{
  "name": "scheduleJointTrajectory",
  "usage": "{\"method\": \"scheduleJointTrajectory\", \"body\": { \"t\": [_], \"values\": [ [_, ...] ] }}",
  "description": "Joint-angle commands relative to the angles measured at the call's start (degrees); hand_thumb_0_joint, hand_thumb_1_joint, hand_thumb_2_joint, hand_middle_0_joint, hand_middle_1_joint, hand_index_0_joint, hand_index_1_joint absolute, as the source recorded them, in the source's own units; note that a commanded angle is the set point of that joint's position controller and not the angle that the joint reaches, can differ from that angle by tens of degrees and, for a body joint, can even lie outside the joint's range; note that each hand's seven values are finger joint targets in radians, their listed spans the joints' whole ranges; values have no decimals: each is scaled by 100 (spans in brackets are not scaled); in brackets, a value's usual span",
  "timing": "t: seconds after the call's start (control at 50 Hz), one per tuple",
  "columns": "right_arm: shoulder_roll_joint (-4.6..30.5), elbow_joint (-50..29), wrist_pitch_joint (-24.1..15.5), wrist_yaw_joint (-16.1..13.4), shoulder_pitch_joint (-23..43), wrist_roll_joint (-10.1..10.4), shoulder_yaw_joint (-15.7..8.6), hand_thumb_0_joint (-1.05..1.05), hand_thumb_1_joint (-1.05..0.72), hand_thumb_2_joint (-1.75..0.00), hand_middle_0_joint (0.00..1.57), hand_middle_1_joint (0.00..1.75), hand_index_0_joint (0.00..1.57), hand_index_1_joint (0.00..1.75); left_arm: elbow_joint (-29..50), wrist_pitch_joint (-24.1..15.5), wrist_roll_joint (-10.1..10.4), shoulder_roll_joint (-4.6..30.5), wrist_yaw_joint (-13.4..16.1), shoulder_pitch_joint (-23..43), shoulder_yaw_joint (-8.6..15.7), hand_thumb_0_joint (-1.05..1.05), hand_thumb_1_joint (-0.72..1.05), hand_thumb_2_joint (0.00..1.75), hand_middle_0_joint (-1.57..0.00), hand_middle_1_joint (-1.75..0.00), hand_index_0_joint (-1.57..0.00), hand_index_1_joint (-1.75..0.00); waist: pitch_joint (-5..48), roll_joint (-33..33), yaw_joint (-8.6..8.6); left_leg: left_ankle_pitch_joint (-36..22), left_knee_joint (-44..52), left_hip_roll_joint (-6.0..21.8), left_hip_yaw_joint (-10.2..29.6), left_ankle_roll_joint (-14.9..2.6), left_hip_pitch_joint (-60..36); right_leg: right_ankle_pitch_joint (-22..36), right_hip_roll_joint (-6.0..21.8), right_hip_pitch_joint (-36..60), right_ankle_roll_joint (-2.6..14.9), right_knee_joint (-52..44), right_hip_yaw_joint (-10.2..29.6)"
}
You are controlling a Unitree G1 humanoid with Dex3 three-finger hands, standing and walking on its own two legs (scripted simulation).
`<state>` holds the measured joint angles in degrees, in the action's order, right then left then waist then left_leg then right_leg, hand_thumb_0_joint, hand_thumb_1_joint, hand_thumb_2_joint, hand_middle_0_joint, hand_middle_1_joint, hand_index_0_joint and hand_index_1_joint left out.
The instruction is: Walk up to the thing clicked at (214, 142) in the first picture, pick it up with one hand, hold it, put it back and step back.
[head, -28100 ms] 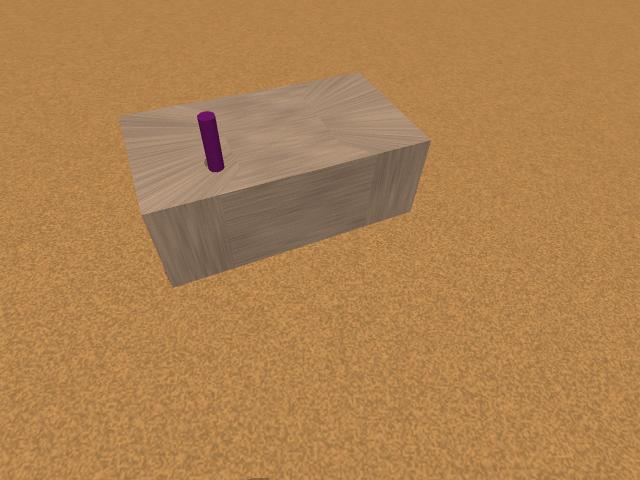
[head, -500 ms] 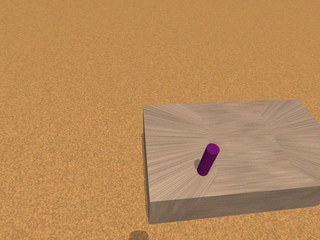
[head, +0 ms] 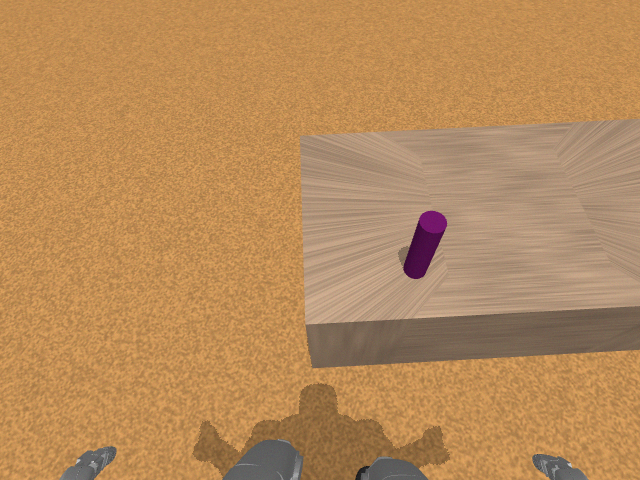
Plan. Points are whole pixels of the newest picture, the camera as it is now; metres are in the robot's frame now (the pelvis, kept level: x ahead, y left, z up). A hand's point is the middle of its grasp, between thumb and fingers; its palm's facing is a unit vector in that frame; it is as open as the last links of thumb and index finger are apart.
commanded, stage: step back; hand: right
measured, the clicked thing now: (423, 247) +0.56 -0.21 -0.28
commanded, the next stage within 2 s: none
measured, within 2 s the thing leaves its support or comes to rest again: neither
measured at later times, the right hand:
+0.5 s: hand out of the picture +0.00 -0.24 -0.13, palm faces -0.04 +0.91 -0.41, open 7.4 cm
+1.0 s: hand out of the picture -0.22 -0.23 -0.15, palm faces -0.06 +0.91 -0.41, open 7.4 cm
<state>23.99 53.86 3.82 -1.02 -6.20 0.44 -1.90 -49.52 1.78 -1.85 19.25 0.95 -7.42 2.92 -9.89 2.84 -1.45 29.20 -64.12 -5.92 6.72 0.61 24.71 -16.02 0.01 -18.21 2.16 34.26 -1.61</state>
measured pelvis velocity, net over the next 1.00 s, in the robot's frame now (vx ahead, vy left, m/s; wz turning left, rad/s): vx -0.29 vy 0.04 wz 0.02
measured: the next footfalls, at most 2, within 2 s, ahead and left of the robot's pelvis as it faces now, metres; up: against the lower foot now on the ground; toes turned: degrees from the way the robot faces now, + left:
left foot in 0.18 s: -0.02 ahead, +0.13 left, +0.00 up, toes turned +2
right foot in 0.58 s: -0.15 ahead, -0.11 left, +0.00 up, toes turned +0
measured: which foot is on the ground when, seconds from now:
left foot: up 0.00-0.16, down 0.18-0.60, up 0.62-0.88, down 0.90-1.00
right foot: down 0.00-0.18, up 0.20-0.56, down 0.58-0.92, up 0.94-1.00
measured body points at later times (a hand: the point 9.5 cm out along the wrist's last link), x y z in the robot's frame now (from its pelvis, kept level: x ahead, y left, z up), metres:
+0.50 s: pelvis -0.13 +0.03 +0.00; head -0.07 +0.04 +0.44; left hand -0.04 +0.35 -0.13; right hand +0.00 -0.28 -0.10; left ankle -0.06 +0.13 -0.73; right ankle -0.17 -0.12 -0.69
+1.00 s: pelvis -0.29 +0.04 -0.01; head -0.22 +0.06 +0.43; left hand -0.14 +0.35 -0.12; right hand -0.22 -0.28 -0.12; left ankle -0.28 +0.15 -0.73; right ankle -0.24 -0.11 -0.68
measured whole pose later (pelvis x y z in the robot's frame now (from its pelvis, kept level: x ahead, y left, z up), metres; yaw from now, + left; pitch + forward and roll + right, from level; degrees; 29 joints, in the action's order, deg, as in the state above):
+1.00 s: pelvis -0.29 +0.04 -0.01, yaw +1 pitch -3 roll +0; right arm 21.5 51.5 2.6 0.6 -11.1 -1.7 -2.6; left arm -46.4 3.8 -1.1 22.8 1.5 -4.0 3.9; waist -11.2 -1.8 1.1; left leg 20.2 -39.1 -1.6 1.6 -1.8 16.1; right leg -29.6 -2.5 -27.4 0.0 57.8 6.4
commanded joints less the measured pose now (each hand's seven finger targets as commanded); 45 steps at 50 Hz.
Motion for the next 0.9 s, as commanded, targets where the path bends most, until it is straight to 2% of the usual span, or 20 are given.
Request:
{"method": "scheduleJointTrajectory", "body": {
  "t": [0.0,0.08,0.12,0.14,0.16,0.18,0.2,0.26,0.4,0.5,0.54,0.56,0.58,0.6,0.64,0.66,0.72,0.8,0.86,0.88],
  "values": [
    [942,-561,-188,-116,27,-122,-228,0,-90,-90,20,30,20,30,533,-98,70,1575,189,-467,491,0,90,90,-20,-30,-20,-30,1437,-1192,-308,187,894,353,15,40,735,4356,1818,2337,1263,-382,1623],
    [889,-449,-216,-17,-553,-155,-297,0,-90,-90,20,30,20,30,773,-64,71,1722,135,-40,510,0,90,90,-20,-30,-20,-30,1630,-1282,7,-209,2234,478,-514,-113,-402,3433,1590,1555,967,-258,1283],
    [933,-304,-231,37,-986,-195,-382,0,-90,-90,20,30,20,30,869,-35,97,1799,94,320,478,0,90,90,-20,-30,-20,-30,1693,-1114,331,-1377,3313,490,-773,-234,-1272,2474,1460,842,671,-27,1057],
    [1018,-346,-247,45,-941,-245,-422,0,-90,-90,20,30,20,30,899,-7,106,1606,75,254,414,0,90,90,-20,-30,-20,-30,1516,-679,360,-2018,3778,776,-355,-371,-1452,1659,1170,364,395,212,915],
    [1438,-477,-263,68,-755,-323,-518,0,-90,-90,20,30,20,30,947,4,133,1314,61,133,363,0,90,90,-20,-30,-20,-30,1518,693,278,-2966,4177,2027,1382,-873,-1719,46,281,-520,8,1192,395],
    [1920,-564,-259,106,-547,-238,-600,0,-90,-90,20,30,20,30,933,16,148,1396,133,559,442,0,90,90,-20,-30,-20,-30,1334,1415,532,-3648,4557,2783,2210,-1708,-1072,-2266,-578,-690,-165,2535,454],
    [1818,-602,-270,73,-354,-253,-606,0,-90,-90,20,30,20,30,806,38,58,1432,178,510,473,0,90,90,-20,-30,-20,-30,1159,988,461,-3585,4553,2899,2263,-1897,-808,-2378,-651,-708,-171,3449,1075],
    [1158,-776,-292,-35,240,-232,-374,0,-90,-90,20,30,20,30,503,34,199,1295,155,-145,475,0,90,90,-20,-30,-20,-30,876,398,-50,-4378,4043,2080,744,-1357,-1205,-1501,-647,-1216,-159,4195,1302],
    [1113,-877,-274,-52,-247,-175,-431,0,-90,-90,20,30,20,30,620,-50,105,1195,67,-226,412,0,90,90,-20,-30,-20,-30,1277,552,318,-4377,3666,2147,435,-1569,-2381,-1395,-323,-943,-485,2263,771],
    [1326,-1017,-164,17,63,-175,-493,0,-90,-90,20,30,20,30,287,-119,70,1206,19,-871,426,0,90,90,-20,-30,-20,-30,1526,775,121,-2940,3602,2063,410,-1204,-1493,-475,-189,459,-270,-36,159],
    [1185,-1004,-118,51,165,-98,-447,0,-90,-90,20,30,20,30,142,-163,-24,1386,14,-1191,493,0,90,90,-20,-30,-20,-30,1498,431,-70,-1882,3333,1856,318,-723,-548,71,13,1152,3,-826,508],
    [925,-1056,-106,75,130,-83,-386,0,-90,-90,20,30,20,30,231,-200,-102,1731,6,-1135,603,0,90,90,-20,-30,-20,-30,1247,-674,-40,-700,2510,1174,7,-368,423,-547,932,1197,330,-1355,2097],
    [792,-1113,-101,28,417,-60,-380,0,-90,-90,20,30,20,30,429,-171,-76,2330,-21,-689,721,0,90,90,-20,-30,-20,-30,903,-1948,-247,407,955,161,-372,-59,427,-381,2111,13,1266,-1936,3299],
    [1001,-1049,-58,-15,374,-101,-472,0,-90,-90,20,30,20,30,664,-223,-105,2398,18,-178,726,0,90,90,-20,-30,-20,-30,568,-1773,-135,523,-220,314,416,2,216,16,2501,-791,1603,-1971,3626],
    [1046,-794,-84,-7,-159,-16,-480,0,-90,-90,20,30,20,30,823,-239,-11,1823,80,416,551,0,90,90,-20,-30,-20,-30,541,-730,298,-250,-731,4,563,-31,41,1345,1488,-691,1028,-1263,1871],
    [1004,-753,-122,-19,-362,24,-447,0,-90,-90,20,30,20,30,837,-214,-40,1723,91,551,561,0,90,90,-20,-30,-20,-30,714,-960,382,-351,-682,-59,366,-25,122,1630,1314,-358,890,-1102,1456],
    [980,-753,-167,-44,-360,-37,-388,0,-90,-90,20,30,20,30,846,-169,-70,1526,103,46,512,0,90,90,-20,-30,-20,-30,955,-1068,-14,-102,-8,-4,96,92,360,2035,1225,688,869,-741,1279],
    [854,-834,-220,-40,-376,-124,-365,0,-90,-90,20,30,20,30,809,-84,-38,1635,148,-183,524,0,90,90,-20,-30,-20,-30,1185,-1374,-168,107,1992,402,-302,38,93,2631,1482,1525,886,-333,1443],
    [845,-558,-288,-10,-1039,-188,-422,0,-90,-90,20,30,20,30,916,21,73,1688,96,106,442,0,90,90,-20,-30,-20,-30,1446,-1271,213,-1575,4043,444,-716,-122,-1115,2391,1170,958,526,370,1110],
    [1118,-600,-320,-3,-889,-263,-514,0,-90,-90,20,30,20,30,931,61,75,1447,85,-105,349,0,90,90,-20,-30,-20,-30,1449,-499,101,-2326,4193,1105,330,-334,-1604,1432,758,145,207,848,918]
  ]
}}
